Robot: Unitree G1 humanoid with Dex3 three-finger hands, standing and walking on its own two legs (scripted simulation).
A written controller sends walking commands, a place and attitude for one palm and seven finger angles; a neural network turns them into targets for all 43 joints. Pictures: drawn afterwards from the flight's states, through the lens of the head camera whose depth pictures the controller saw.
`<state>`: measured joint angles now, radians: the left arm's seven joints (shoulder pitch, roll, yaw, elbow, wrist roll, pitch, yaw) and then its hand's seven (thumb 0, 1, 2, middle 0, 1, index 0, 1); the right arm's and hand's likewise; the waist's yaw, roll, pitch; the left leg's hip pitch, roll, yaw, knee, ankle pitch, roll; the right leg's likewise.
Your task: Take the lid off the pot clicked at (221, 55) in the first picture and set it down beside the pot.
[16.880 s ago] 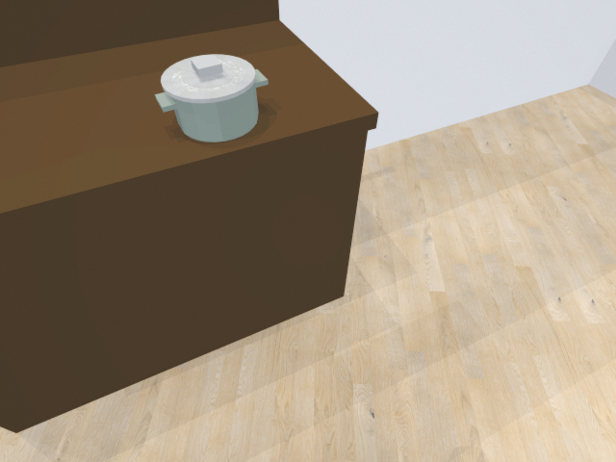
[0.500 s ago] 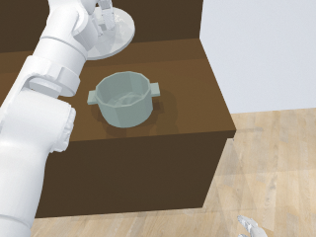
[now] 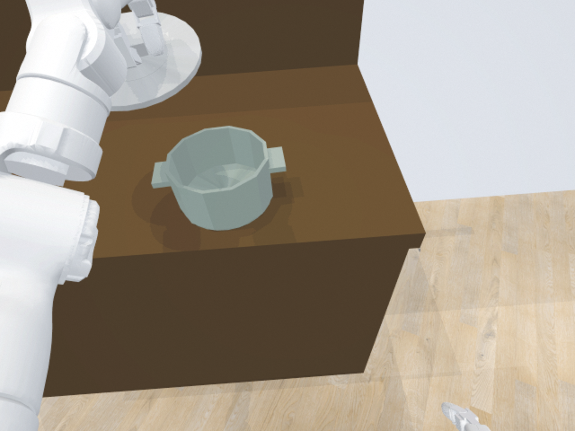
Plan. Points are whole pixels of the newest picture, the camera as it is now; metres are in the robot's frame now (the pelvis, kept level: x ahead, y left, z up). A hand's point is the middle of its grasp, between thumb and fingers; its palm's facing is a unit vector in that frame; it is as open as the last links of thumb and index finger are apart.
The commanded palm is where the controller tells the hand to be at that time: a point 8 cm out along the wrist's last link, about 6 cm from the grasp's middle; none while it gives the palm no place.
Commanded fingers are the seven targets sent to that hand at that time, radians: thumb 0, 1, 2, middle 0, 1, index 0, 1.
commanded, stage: move the lid sideways beside the pot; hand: left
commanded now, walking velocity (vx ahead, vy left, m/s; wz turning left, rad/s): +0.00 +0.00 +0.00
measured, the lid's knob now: (124, 42) +0.50 +0.20 +0.30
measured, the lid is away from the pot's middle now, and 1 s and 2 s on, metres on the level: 0.08 0.20 0.24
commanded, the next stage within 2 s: lower the lid onto the table in 1.50 s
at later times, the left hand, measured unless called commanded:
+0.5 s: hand (66, 50) +0.45 +0.24 +0.32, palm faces -0.08 -0.07 -0.99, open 5.5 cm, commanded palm +0.43 +0.24 +0.38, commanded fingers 0.00 0.60 1.09 -0.74 -0.96 -1.07 -1.11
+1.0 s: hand (17, 58) +0.45 +0.30 +0.31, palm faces -0.09 -0.08 -0.99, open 5.5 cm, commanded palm +0.42 +0.30 +0.38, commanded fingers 0.00 0.60 1.09 -0.74 -0.96 -1.07 -1.11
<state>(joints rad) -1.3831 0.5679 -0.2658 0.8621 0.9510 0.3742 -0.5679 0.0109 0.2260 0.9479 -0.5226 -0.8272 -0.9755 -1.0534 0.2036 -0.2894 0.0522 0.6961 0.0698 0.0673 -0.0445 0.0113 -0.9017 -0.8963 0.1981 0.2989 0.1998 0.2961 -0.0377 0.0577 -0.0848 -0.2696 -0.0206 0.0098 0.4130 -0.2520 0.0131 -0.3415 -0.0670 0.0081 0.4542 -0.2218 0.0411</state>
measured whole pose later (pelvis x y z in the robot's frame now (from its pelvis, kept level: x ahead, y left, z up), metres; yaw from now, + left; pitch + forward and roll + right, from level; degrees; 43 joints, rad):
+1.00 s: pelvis +0.00 +0.00 +0.00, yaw +1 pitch +7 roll +0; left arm -1.32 0.80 -0.17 0.89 0.99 0.30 -0.59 0.01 0.23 0.95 -0.52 -0.83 -0.98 -1.06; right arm 0.21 -0.30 0.06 0.68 0.09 0.12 -0.05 0.01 -0.90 -0.90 0.20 0.30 0.20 0.30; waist -0.05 0.06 -0.07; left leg -0.31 -0.01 -0.01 0.45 -0.26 0.01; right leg -0.35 -0.06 -0.01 0.43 -0.21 0.04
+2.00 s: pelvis +0.01 +0.00 +0.00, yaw +1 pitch +8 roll +0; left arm -1.25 0.84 -0.11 0.90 0.99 0.31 -0.57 0.01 0.23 0.95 -0.52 -0.83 -0.98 -1.06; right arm 0.20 -0.30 0.07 0.66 0.10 0.13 -0.05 0.01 -0.90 -0.90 0.20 0.30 0.20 0.30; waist -0.05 0.07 -0.06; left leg -0.31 -0.01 -0.02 0.45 -0.27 0.02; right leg -0.34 -0.06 -0.02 0.41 -0.21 0.04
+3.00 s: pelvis +0.01 +0.01 +0.00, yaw +0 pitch +8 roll -1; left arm -1.12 0.83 -0.07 0.98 0.96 0.18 -0.52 0.00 0.24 0.95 -0.52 -0.83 -0.98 -1.06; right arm 0.23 -0.30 0.06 0.68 0.10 0.14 -0.06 0.01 -0.90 -0.90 0.20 0.30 0.20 0.30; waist -0.07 0.05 -0.05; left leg -0.33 0.00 -0.01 0.49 -0.30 0.02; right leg -0.35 -0.05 -0.01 0.42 -0.22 0.05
